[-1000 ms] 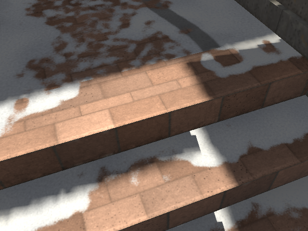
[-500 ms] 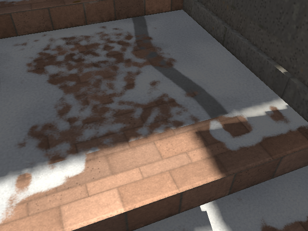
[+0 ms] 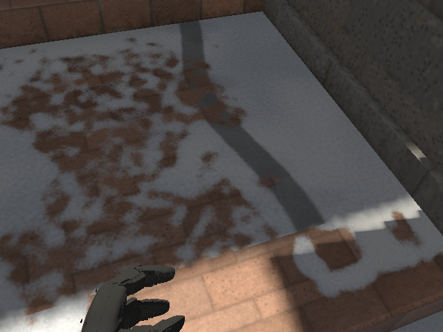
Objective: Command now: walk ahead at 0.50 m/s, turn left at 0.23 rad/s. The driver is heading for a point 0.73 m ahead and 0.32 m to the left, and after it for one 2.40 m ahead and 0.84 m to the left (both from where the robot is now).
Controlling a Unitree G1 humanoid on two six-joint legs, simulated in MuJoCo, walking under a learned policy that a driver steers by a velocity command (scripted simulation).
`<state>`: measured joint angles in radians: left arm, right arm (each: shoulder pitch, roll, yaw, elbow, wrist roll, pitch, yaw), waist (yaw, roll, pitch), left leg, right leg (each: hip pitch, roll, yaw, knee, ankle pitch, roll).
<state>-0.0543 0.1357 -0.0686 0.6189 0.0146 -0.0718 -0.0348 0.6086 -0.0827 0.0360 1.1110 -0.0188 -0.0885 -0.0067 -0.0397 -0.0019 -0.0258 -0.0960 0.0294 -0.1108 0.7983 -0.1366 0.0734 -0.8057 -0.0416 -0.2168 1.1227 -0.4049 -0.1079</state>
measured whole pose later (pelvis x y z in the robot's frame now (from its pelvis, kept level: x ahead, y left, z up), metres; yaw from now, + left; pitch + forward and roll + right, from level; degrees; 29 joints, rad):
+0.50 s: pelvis +0.24 +0.06 +0.13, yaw +13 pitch +2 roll -1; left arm 0.33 0.18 -0.01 0.94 0.00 -0.04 0.02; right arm 0.04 -0.16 0.05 0.64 -0.03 0.01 0.04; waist 0.00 0.02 -0.01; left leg -0.86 -0.01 0.15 1.26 -0.45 0.16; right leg -0.24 -0.10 -0.11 0.95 -0.20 0.02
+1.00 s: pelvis +0.36 +0.09 +0.26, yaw +33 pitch +4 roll -3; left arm 0.22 0.26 0.05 0.68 0.00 -0.05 0.06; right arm 0.25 -0.22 -0.02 0.56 -0.01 -0.01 -0.05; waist -0.01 -0.04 -0.09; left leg -0.30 -0.18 -0.23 0.47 -0.19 0.13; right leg -0.83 -0.02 0.10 1.27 -0.10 0.07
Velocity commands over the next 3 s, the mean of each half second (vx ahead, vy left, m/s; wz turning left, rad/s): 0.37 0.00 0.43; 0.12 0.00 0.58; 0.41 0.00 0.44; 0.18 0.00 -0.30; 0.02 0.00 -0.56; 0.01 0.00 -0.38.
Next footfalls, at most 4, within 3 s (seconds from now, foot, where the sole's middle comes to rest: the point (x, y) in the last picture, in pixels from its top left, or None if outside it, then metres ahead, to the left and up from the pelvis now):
0.44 left None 0.39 0.14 -0.52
1.30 right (188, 230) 0.68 0.07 -0.52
1.74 left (64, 218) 0.72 0.41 -0.52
2.16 right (157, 189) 0.82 0.16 -0.52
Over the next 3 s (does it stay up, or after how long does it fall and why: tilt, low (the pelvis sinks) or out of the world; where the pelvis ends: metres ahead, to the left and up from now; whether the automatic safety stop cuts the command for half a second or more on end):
stays up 0.73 0.23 0.25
